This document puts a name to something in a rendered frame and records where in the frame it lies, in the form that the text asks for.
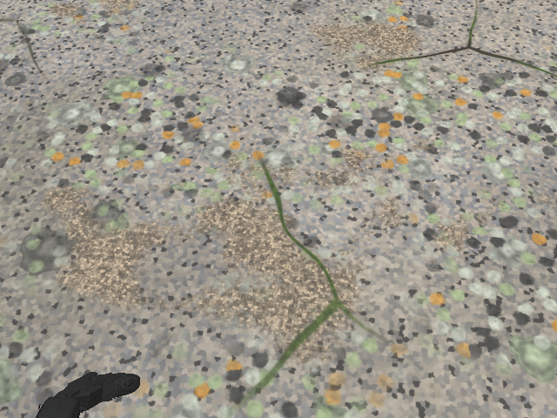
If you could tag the left robot hand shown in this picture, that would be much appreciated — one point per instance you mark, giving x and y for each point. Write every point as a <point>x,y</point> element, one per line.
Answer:
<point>86,392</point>

